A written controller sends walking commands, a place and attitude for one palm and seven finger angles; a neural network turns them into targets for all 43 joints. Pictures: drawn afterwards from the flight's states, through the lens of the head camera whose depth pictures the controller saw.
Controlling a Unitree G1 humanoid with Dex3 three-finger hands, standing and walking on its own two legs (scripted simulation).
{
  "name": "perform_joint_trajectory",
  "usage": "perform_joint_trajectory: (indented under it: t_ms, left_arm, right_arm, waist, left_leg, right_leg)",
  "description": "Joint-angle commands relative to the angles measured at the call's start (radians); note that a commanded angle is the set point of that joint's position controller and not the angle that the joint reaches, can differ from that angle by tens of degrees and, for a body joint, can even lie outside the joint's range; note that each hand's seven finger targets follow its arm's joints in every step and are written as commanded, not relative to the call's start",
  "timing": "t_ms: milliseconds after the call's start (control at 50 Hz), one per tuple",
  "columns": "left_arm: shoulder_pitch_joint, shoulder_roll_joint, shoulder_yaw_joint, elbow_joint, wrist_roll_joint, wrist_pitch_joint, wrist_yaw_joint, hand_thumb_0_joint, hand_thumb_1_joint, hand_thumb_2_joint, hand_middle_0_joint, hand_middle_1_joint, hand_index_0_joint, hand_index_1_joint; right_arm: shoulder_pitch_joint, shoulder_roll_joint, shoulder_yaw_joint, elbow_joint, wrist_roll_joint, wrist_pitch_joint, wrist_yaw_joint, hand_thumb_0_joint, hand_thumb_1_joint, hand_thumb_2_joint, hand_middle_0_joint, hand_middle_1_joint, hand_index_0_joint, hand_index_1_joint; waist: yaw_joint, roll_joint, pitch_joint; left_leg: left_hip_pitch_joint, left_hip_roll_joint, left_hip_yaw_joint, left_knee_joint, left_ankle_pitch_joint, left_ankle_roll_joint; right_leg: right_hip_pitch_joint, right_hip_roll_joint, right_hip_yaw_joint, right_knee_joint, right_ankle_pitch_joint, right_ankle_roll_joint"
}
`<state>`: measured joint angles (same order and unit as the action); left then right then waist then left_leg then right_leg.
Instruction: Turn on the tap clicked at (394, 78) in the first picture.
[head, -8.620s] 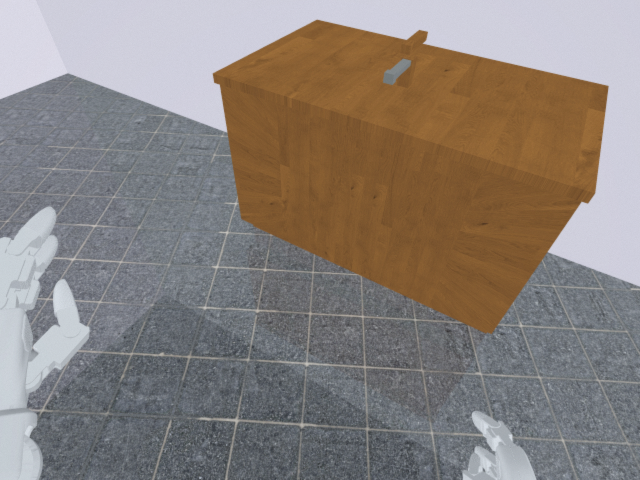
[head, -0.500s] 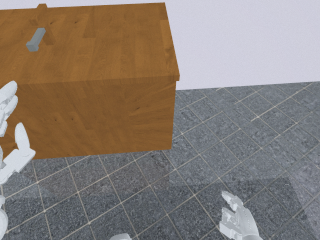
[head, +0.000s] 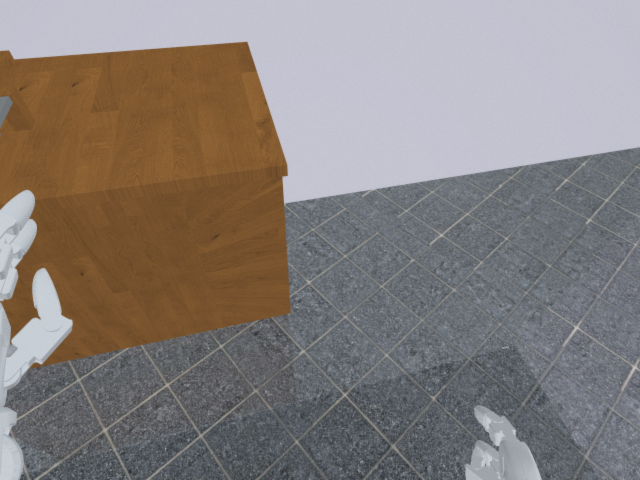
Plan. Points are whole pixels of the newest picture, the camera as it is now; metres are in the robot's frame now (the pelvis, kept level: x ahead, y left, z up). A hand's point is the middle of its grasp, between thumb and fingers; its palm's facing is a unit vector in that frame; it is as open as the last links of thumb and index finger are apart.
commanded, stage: take the last steps up to it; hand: left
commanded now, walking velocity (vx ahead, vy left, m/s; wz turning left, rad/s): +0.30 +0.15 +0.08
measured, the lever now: out of the picture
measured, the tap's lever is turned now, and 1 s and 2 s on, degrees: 0 0 0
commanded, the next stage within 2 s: come to a stop and stand still in 1.46 s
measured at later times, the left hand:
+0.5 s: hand (40, 297) +0.24 +0.28 +0.17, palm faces +0.44 -0.79 -0.43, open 7.5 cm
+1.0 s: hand (35, 210) +0.34 +0.34 +0.18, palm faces +0.44 -0.78 -0.45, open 7.4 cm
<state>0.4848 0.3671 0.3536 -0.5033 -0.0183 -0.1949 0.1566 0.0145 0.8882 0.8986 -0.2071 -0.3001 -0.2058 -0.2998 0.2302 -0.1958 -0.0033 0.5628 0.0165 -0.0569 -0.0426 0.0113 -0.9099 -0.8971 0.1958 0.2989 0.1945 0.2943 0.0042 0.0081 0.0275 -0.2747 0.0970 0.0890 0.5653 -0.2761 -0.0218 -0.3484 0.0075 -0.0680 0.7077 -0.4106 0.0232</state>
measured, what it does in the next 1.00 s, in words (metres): walks ahead: right foot, then left foot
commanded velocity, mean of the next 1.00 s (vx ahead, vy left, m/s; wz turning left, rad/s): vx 0.29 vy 0.15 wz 0.03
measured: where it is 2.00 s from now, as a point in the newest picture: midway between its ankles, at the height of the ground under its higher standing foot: (253, 472)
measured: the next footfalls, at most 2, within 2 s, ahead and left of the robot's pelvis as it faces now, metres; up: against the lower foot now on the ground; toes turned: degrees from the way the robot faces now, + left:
right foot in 0.04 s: +0.05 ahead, -0.12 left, +0.00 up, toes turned -5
left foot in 0.38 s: +0.07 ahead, +0.15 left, +0.00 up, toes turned +9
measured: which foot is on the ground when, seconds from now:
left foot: down 0.00-0.06, up 0.08-0.36, down 0.38-0.64, up 0.66-0.94, down 0.96-1.00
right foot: up 0.00-0.02, down 0.04-0.40, up 0.42-0.60, down 0.62-0.98, up 1.00-1.00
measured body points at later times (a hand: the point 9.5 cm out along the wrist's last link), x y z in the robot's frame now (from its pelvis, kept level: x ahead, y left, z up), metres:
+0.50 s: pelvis +0.03 +0.03 +0.00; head +0.05 +0.03 +0.45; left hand +0.21 +0.32 +0.19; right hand +0.18 -0.21 -0.10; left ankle +0.03 +0.14 -0.73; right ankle +0.01 -0.09 -0.70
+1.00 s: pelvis +0.13 +0.09 -0.01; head +0.17 +0.09 +0.44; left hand +0.31 +0.38 +0.20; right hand +0.31 -0.16 -0.10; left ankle +0.19 +0.22 -0.74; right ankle +0.07 -0.05 -0.72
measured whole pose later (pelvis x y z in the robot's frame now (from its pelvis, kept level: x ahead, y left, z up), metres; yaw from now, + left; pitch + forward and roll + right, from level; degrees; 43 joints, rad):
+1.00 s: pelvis +0.13 +0.09 -0.01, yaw +2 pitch -1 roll +2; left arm 0.46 0.39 0.37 -0.54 -0.01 -0.27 0.17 0.01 0.88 0.90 -0.21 -0.30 -0.21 -0.30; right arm 0.20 -0.24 -0.06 0.59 0.01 -0.07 -0.06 0.01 -0.91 -0.90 0.20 0.30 0.20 0.29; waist 0.02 -0.03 0.09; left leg -0.34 0.06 0.15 0.56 -0.17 0.02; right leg -0.24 -0.15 -0.07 0.76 -0.48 0.03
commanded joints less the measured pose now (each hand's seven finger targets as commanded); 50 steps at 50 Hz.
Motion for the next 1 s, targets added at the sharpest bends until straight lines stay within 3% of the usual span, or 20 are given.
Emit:
perform_joint_trajectory:
  t_ms: [0, 40, 60, 160, 320, 360, 400, 500, 560, 580, 620, 660, 680, 740, 820, 900, 920, 940, 960, 980]
  left_arm:
    - [-0.105, 0.176, 0.104, -0.194, 0.011, -0.067, 0.024, 0.000, 0.900, 0.900, -0.200, -0.300, -0.200, -0.300]
    - [-0.148, 0.223, 0.146, -0.183, 0.001, -0.064, 0.031, 0.000, 0.900, 0.900, -0.200, -0.300, -0.200, -0.300]
    - [-0.154, 0.236, 0.148, -0.180, -0.003, -0.060, 0.030, 0.000, 0.900, 0.900, -0.200, -0.300, -0.200, -0.300]
    - [-0.036, 0.186, 0.134, -0.115, -0.007, -0.090, 0.009, 0.000, 0.900, 0.900, -0.200, -0.300, -0.200, -0.300]
    - [-0.107, 0.175, 0.105, -0.208, 0.004, -0.100, 0.033, 0.000, 0.900, 0.900, -0.200, -0.300, -0.200, -0.300]
    - [-0.127, 0.149, 0.087, -0.230, 0.000, -0.108, 0.029, 0.000, 0.900, 0.900, -0.200, -0.300, -0.200, -0.300]
    - [-0.114, 0.189, 0.116, -0.197, 0.011, -0.116, 0.026, 0.000, 0.900, 0.900, -0.200, -0.300, -0.200, -0.300]
    - [-0.031, 0.157, 0.107, -0.241, -0.008, -0.118, 0.014, 0.000, 0.900, 0.900, -0.200, -0.300, -0.200, -0.300]
    - [-0.002, 0.165, 0.123, -0.167, -0.008, -0.102, 0.015, 0.000, 0.900, 0.900, -0.200, -0.300, -0.200, -0.300]
    - [-0.022, 0.167, 0.126, -0.147, -0.004, -0.102, 0.014, 0.000, 0.900, 0.900, -0.200, -0.300, -0.200, -0.300]
    - [-0.060, 0.219, 0.185, -0.078, -0.017, -0.095, 0.015, 0.000, 0.900, 0.900, -0.200, -0.300, -0.200, -0.300]
    - [-0.097, 0.201, 0.166, -0.076, -0.028, -0.107, -0.002, 0.000, 0.900, 0.900, -0.200, -0.300, -0.200, -0.300]
    - [-0.072, 0.177, 0.143, -0.078, -0.023, -0.121, -0.008, 0.000, 0.900, 0.900, -0.200, -0.300, -0.200, -0.300]
    - [-0.089, 0.175, 0.124, -0.122, -0.004, -0.146, -0.007, 0.000, 0.900, 0.900, -0.200, -0.300, -0.200, -0.300]
    - [-0.065, 0.182, 0.129, -0.209, -0.002, -0.134, 0.014, 0.000, 0.900, 0.900, -0.200, -0.300, -0.200, -0.300]
    - [-0.110, 0.187, 0.135, -0.248, 0.001, -0.127, 0.031, 0.000, 0.900, 0.900, -0.200, -0.300, -0.200, -0.300]
    - [-0.129, 0.189, 0.139, -0.256, -0.002, -0.132, 0.031, 0.000, 0.900, 0.900, -0.200, -0.300, -0.200, -0.300]
    - [-0.135, 0.183, 0.143, -0.274, -0.007, -0.134, 0.031, 0.000, 0.900, 0.900, -0.200, -0.300, -0.200, -0.300]
    - [-0.120, 0.173, 0.130, -0.236, -0.007, -0.141, 0.029, 0.000, 0.900, 0.900, -0.200, -0.300, -0.200, -0.300]
    - [-0.067, 0.200, 0.150, -0.154, -0.007, -0.134, 0.023, 0.000, 0.900, 0.900, -0.200, -0.300, -0.200, -0.300]
  right_arm:
    - [-0.097, -0.130, -0.041, -0.109, -0.007, -0.053, -0.012, 0.000, -0.900, -0.900, 0.200, 0.300, 0.200, 0.300]
    - [-0.097, -0.109, -0.040, -0.111, -0.011, -0.044, -0.014, 0.000, -0.900, -0.900, 0.200, 0.300, 0.200, 0.300]
    - [-0.134, -0.132, -0.056, -0.112, -0.008, -0.039, -0.009, 0.000, -0.900, -0.900, 0.200, 0.300, 0.200, 0.300]
    - [-0.122, -0.099, -0.029, -0.083, -0.010, -0.009, -0.015, 0.000, -0.900, -0.900, 0.200, 0.300, 0.200, 0.300]
    - [-0.069, -0.108, -0.055, -0.095, -0.019, -0.053, -0.032, 0.000, -0.900, -0.900, 0.200, 0.300, 0.200, 0.300]
    - [-0.063, -0.149, -0.071, -0.111, -0.010, -0.059, -0.037, 0.000, -0.900, -0.900, 0.200, 0.300, 0.200, 0.300]
    - [-0.078, -0.121, -0.059, -0.089, -0.014, -0.073, -0.035, 0.000, -0.900, -0.900, 0.200, 0.300, 0.200, 0.300]
    - [-0.076, -0.124, -0.063, -0.065, -0.006, -0.105, -0.014, 0.000, -0.900, -0.900, 0.200, 0.300, 0.200, 0.300]
    - [-0.088, -0.124, -0.053, -0.059, -0.008, -0.096, -0.013, 0.000, -0.900, -0.900, 0.200, 0.300, 0.200, 0.300]
    - [-0.102, -0.119, -0.053, -0.059, -0.008, -0.086, -0.015, 0.000, -0.900, -0.900, 0.200, 0.300, 0.200, 0.300]
    - [-0.112, -0.106, -0.058, -0.086, -0.003, -0.073, -0.005, 0.000, -0.900, -0.900, 0.200, 0.300, 0.200, 0.300]
    - [-0.111, -0.123, -0.068, -0.060, -0.004, -0.057, 0.010, 0.000, -0.900, -0.900, 0.200, 0.300, 0.200, 0.300]
    - [-0.112, -0.103, -0.052, -0.053, -0.006, -0.048, 0.009, 0.000, -0.900, -0.900, 0.200, 0.300, 0.200, 0.300]
    - [-0.117, -0.105, -0.045, -0.058, -0.009, -0.037, 0.007, 0.000, -0.900, -0.900, 0.200, 0.300, 0.200, 0.300]
    - [-0.121, -0.079, -0.048, -0.098, -0.018, -0.057, -0.001, 0.000, -0.900, -0.900, 0.200, 0.300, 0.200, 0.300]
    - [-0.087, -0.090, -0.065, -0.108, -0.015, -0.071, -0.022, 0.000, -0.900, -0.900, 0.200, 0.300, 0.200, 0.300]
    - [-0.064, -0.111, -0.078, -0.106, -0.007, -0.073, -0.026, 0.000, -0.900, -0.900, 0.200, 0.300, 0.200, 0.300]
    - [-0.061, -0.143, -0.091, -0.111, -0.002, -0.072, -0.023, 0.000, -0.900, -0.900, 0.200, 0.300, 0.200, 0.300]
    - [-0.061, -0.137, -0.090, -0.127, -0.002, -0.077, -0.019, 0.000, -0.900, -0.900, 0.200, 0.300, 0.200, 0.300]
    - [-0.070, -0.125, -0.079, -0.097, -0.005, -0.083, -0.020, 0.000, -0.900, -0.900, 0.200, 0.300, 0.200, 0.300]
  waist:
    - [-0.016, 0.123, -0.069]
    - [-0.009, -0.208, -0.072]
    - [0.011, -0.219, -0.053]
    - [-0.011, -0.140, -0.056]
    - [-0.012, -0.057, -0.102]
    - [-0.020, 0.200, -0.084]
    - [-0.026, 0.286, -0.053]
    - [-0.011, 0.212, -0.098]
    - [-0.002, 0.167, -0.106]
    - [0.004, 0.077, -0.110]
    - [0.008, -0.329, -0.109]
    - [-0.009, -0.176, -0.025]
    - [-0.009, -0.108, -0.006]
    - [-0.013, -0.133, -0.038]
    - [0.022, -0.179, -0.093]
    - [-0.003, -0.098, -0.129]
    - [-0.024, 0.016, -0.159]
    - [-0.030, 0.240, -0.208]
    - [-0.019, 0.293, -0.190]
    - [-0.017, 0.275, -0.184]
  left_leg:
    - [-0.176, 0.079, -0.046, -0.047, -0.177, 0.066]
    - [-0.295, -0.065, 0.022, 0.279, -0.256, 0.017]
    - [-0.350, -0.046, -0.050, 0.453, -0.251, 0.013]
    - [-0.271, 0.007, -0.074, 0.364, -0.077, 0.007]
    - [0.095, -0.068, 0.052, -0.135, -0.048, 0.044]
    - [0.225, 0.122, -0.226, -0.220, -0.003, 0.137]
    - [0.153, 0.260, -0.465, -0.339, -0.116, 0.262]
    - [0.144, 0.148, -0.194, -0.210, 0.223, 0.209]
    - [0.003, 0.111, -0.112, -0.100, 0.145, 0.145]
    - [-0.127, 0.084, -0.084, 0.021, 0.069, 0.122]
    - [-0.468, -0.087, -0.020, 0.524, -0.232, 0.036]
    - [-0.500, -0.023, -0.152, 0.678, -0.144, 0.010]
    - [-0.487, -0.002, -0.143, 0.680, -0.085, 0.003]
    - [-0.404, 0.024, -0.089, 0.494, -0.014, 0.002]
    - [-0.136, -0.042, 0.070, 0.123, 0.018, 0.026]
    - [0.099, -0.085, 0.120, -0.107, 0.100, 0.031]
    - [0.221, -0.042, 0.052, -0.139, 0.125, 0.057]
    - [0.359, 0.132, -0.187, -0.160, 0.288, 0.139]
    - [0.355, 0.251, -0.398, -0.206, 0.402, 0.219]
    - [0.276, 0.298, -0.452, -0.244, 0.249, 0.280]
  right_leg:
    - [0.245, -0.064, 0.032, -0.282, 0.043, -0.038]
    - [0.198, -0.336, 0.483, -0.476, -0.197, -0.182]
    - [0.176, -0.409, 0.618, -0.549, -0.317, -0.236]
    - [0.141, -0.329, 0.238, -0.484, 0.065, -0.189]
    - [0.113, -0.233, 0.152, -0.308, -0.029, -0.119]
    - [-0.084, -0.077, 0.017, 0.006, -0.012, -0.039]
    - [-0.211, -0.061, 0.009, 0.320, -0.176, -0.022]
    - [-0.079, -0.059, -0.059, 0.073, -0.043, -0.006]
    - [0.159, -0.042, -0.091, -0.191, 0.075, -0.021]
    - [0.293, -0.092, -0.011, -0.273, 0.118, -0.048]
    - [0.420, -0.462, 0.636, -0.451, 0.103, -0.223]
    - [0.293, -0.472, 0.581, -0.475, 0.029, -0.252]
    - [0.269, -0.426, 0.427, -0.456, 0.149, -0.227]
    - [0.251, -0.356, 0.163, -0.407, 0.456, -0.175]
    - [0.230, -0.309, 0.089, -0.351, 0.509, -0.153]
    - [0.194, -0.240, 0.041, -0.194, 0.374, -0.099]
    - [0.112, -0.206, 0.016, -0.022, 0.375, -0.071]
    - [-0.067, -0.101, -0.062, 0.218, 0.125, -0.018]
    - [-0.189, -0.044, -0.030, 0.412, -0.226, -0.011]
    - [-0.238, -0.075, 0.024, 0.524, -0.233, -0.017]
